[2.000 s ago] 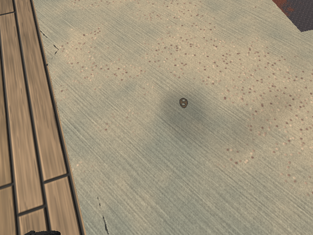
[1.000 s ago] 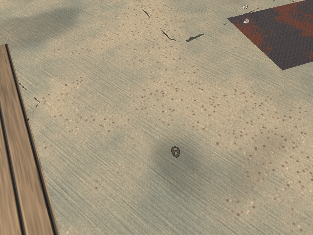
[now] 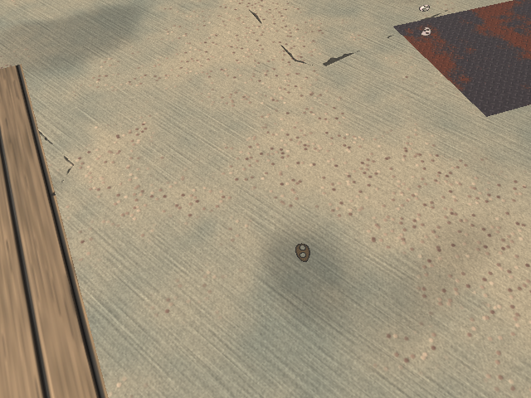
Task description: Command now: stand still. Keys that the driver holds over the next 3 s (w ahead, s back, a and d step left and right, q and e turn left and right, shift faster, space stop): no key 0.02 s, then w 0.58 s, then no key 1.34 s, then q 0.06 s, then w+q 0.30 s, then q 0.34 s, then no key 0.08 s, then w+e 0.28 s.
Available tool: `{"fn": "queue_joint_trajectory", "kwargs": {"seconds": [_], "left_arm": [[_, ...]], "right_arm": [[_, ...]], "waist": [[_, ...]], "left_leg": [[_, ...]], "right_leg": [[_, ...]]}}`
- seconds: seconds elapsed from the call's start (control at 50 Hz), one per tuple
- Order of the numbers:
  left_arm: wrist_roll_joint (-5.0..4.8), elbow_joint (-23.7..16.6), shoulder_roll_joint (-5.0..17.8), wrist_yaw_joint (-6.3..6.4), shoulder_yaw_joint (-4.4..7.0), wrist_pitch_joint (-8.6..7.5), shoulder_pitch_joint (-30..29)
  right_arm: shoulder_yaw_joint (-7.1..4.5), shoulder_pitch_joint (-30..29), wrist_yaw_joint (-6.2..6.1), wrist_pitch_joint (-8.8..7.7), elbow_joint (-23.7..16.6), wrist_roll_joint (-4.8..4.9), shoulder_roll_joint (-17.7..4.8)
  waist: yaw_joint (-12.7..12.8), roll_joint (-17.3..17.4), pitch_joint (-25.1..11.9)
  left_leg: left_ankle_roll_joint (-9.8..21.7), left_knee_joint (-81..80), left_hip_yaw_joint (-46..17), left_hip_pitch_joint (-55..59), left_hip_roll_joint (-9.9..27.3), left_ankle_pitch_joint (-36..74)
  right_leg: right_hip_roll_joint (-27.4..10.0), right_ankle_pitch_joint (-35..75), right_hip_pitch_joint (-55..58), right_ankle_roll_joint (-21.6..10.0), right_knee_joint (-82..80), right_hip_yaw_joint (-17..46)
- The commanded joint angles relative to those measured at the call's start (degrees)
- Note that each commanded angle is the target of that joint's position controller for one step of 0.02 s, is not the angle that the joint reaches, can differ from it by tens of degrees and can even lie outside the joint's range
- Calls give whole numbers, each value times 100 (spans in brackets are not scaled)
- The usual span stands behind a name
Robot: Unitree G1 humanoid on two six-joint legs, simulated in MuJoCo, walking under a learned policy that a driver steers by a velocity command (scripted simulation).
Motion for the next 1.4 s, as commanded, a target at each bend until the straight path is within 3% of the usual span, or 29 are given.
{"fn": "queue_joint_trajectory", "kwargs": {"seconds": [0.02,0.1,0.14,0.18,0.22,0.26,0.3,0.32,0.34,0.36,0.38,0.42,0.48,0.56,0.68,0.72,0.76,0.78,0.8,0.82,0.84,0.88,0.92,0.98,1.04,1.12,1.16,1.2,1.4], "left_arm": [[-2,-42,492,16,79,-25,539],[-53,-112,554,52,105,-25,634],[-105,-161,641,51,131,-130,797],[-155,-101,994,23,248,-240,1164],[-161,-223,1191,-3,339,-307,883],[-186,-320,1023,-54,315,-323,701],[-157,-496,1052,-96,308,-297,374],[-155,-649,949,-114,269,-338,112],[-128,-831,554,-113,170,-441,189],[-189,-913,593,-126,179,-548,112],[-298,-952,741,-177,223,-601,27],[-269,-950,742,-220,267,-626,-130],[-171,-1002,751,-249,360,-515,-257],[-119,-1465,588,-254,287,-460,-1279],[-135,-1881,624,-403,200,-519,-2268],[-121,-1826,865,-435,282,-532,-1931],[-53,-1408,1220,-415,458,-552,-675],[18,-1260,1527,-370,527,-544,-84],[185,-1194,1895,-343,538,-472,259],[121,-1160,1556,-383,445,-417,459],[-9,-1260,1398,-411,399,-383,-142],[-23,-1441,912,-389,213,-374,-1291],[122,-1373,862,-407,193,-383,-1603],[216,-1252,956,-365,207,-389,-1547],[97,-1211,1114,-259,237,-276,-1511],[-1,-1018,826,-192,128,-141,-1290],[1,-953,848,-137,170,-80,-902],[40,-894,850,-84,176,-43,-870],[-15,-611,795,-121,180,-34,-849]], "right_arm": [[-94,11,-20,-44,-178,1,-581],[-131,155,-24,-74,-92,52,-645],[-127,23,22,-230,-194,95,-580],[-96,-393,116,-441,-382,136,-400],[-89,-547,208,-615,-508,155,-427],[-114,-287,278,-730,-489,201,-474],[-252,750,289,-735,-104,215,-627],[-394,1627,277,-723,113,190,-969],[-540,2575,284,-688,253,174,-1528],[-350,2402,319,-713,253,63,-1072],[-229,1796,323,-748,75,38,-776],[-115,1144,370,-746,-185,4,-586],[-24,1334,330,-653,-153,-31,-532],[-42,1542,180,-577,-164,-56,-854],[-72,1888,103,-491,-98,22,-940],[-92,1761,88,-441,-115,12,-968],[-102,1483,86,-373,-217,-4,-985],[-55,1604,108,-378,-293,-66,-897],[135,2540,174,-423,-229,-183,-219],[146,2944,221,-498,14,20,-243],[12,2443,231,-503,-96,133,-729],[-36,1484,102,-371,-334,98,-719],[-54,1616,5,-173,-316,2,-558],[0,1616,-87,-63,-323,-44,-332],[-40,1310,-86,35,-376,-70,-506],[-61,1118,-47,45,-399,-215,-560],[-157,848,-60,-23,-355,-102,-981],[-89,610,-33,-153,-340,-111,-629],[-87,865,-13,-261,-156,-27,-577]], "waist": [[-1,-68,29],[53,-64,303],[158,-205,575],[377,-890,734],[297,-1110,1029],[51,-944,935],[-431,-824,424],[-821,-172,11],[-1015,1358,-572],[-772,1250,-526],[-470,724,13],[-190,173,307],[-92,335,263],[-207,200,474],[-311,371,520],[-20,509,168],[642,519,-614],[821,183,-1173],[376,-1291,-2191],[439,-1433,-3187],[360,-852,-2442],[61,-159,-998],[-242,-472,-714],[-327,-664,-764],[-236,-655,-880],[-296,-399,-173],[133,655,225],[193,812,147],[3,16,-437]], "left_leg": [[222,-409,-405,910,353,221],[296,-336,-306,349,164,-2724],[325,-136,-324,-66,175,-2795],[146,790,186,-902,-63,-1652],[213,1352,228,-1534,222,-1154],[300,677,338,-1135,271,-1249],[314,-10,462,975,-73,-593],[596,-427,-553,2108,446,-785],[1320,-1307,-2854,3290,1724,-1383],[1560,-1832,-4093,3153,2348,-1435],[1434,-1783,-3523,2614,2365,-1342],[1123,-1954,-2177,1961,1877,-778],[910,-2114,-1070,1624,1375,471],[1008,-2315,-661,1382,1354,1071],[774,-1982,-130,1287,1282,2365],[586,-1420,-106,1732,1371,3275],[316,-5,17,1842,1117,4157],[79,1189,152,1154,805,3103],[-239,3523,279,-629,-8,-1121],[-321,4784,-621,-991,-381,-3056],[-293,5011,-724,-1168,-15,-2765],[-358,4336,-281,-1191,520,-2041],[-369,3481,-186,-239,705,-1618],[-388,2131,-29,268,652,-1554],[-330,1233,55,676,612,-665],[-7,-130,-15,1069,686,-200],[211,-729,-315,-193,837,-1727],[44,-1085,-321,-676,785,-1919],[-28,-428,-17,425,611,460]], "right_leg": [[-149,640,-1099,-93,-610,69],[-109,-1686,-1403,-437,-571,116],[-420,-2146,-1425,-707,-823,559],[-1201,-2420,-682,-1154,-1609,1709],[-1874,-1642,-333,-1416,-1812,2397],[-1669,-401,-159,-1175,-1457,1851],[-1066,1023,-983,-821,-728,1042],[-569,1949,-1698,-543,648,434],[157,969,-2920,-100,2836,-310],[169,-855,-3573,-168,4113,195],[-217,-600,-3916,-361,4669,382],[-708,366,-3848,-506,4308,193],[-895,882,-3509,-336,3695,-163],[-883,1588,-3795,-12,2342,-358],[-381,2564,-2645,-95,520,-584],[-237,2487,-2169,-288,320,-475],[26,2689,-742,-529,117,-578],[-547,4352,531,-737,255,-156],[-2199,6466,2615,-1741,723,1643],[-2699,6001,2875,-2318,25,3046],[-2396,4765,1833,-2019,-328,2429],[-1809,3587,-91,-1507,-871,1223],[-1409,3049,-1350,-1288,-1209,605],[-1255,2922,-1729,-1394,-1317,265],[-1293,758,-1829,-1317,-1548,444],[-871,-1406,-2377,-574,-1494,359],[-274,-552,-1607,-241,-956,-264],[-248,293,-769,-237,-517,-356],[-349,1899,-541,-363,-243,-340]]}}
Next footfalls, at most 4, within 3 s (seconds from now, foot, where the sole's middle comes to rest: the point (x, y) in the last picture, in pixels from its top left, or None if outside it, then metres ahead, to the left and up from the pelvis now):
0.78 right None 0.46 -0.12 -0.77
1.12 left None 0.43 0.11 -0.77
2.36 left None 0.49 0.17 -0.77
2.82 right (262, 314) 0.73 0.04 -0.77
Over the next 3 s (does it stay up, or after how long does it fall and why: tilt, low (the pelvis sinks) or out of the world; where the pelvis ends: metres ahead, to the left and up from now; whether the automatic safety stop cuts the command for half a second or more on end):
stays up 0.64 0.10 0.01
